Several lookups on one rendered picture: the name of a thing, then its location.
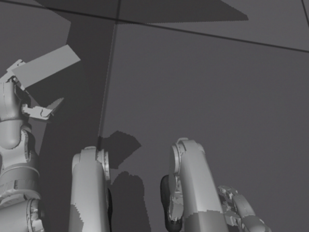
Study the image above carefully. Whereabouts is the left robot hand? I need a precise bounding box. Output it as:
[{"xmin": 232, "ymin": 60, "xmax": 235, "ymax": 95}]
[{"xmin": 0, "ymin": 59, "xmax": 66, "ymax": 123}]

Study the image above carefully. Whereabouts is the right robot foot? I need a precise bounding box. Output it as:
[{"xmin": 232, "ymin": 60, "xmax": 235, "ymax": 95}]
[{"xmin": 160, "ymin": 175, "xmax": 182, "ymax": 232}]

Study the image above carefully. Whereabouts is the right robot arm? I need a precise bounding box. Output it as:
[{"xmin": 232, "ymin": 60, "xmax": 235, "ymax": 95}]
[{"xmin": 241, "ymin": 215, "xmax": 271, "ymax": 232}]

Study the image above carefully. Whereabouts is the right robot hand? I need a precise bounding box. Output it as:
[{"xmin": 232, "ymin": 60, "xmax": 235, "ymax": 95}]
[{"xmin": 218, "ymin": 185, "xmax": 256, "ymax": 227}]

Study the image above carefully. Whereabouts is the left robot arm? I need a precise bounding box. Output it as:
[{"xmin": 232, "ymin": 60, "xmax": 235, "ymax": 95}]
[{"xmin": 0, "ymin": 119, "xmax": 51, "ymax": 232}]

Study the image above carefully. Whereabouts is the carton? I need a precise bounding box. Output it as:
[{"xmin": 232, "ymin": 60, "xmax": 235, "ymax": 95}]
[{"xmin": 12, "ymin": 45, "xmax": 93, "ymax": 125}]

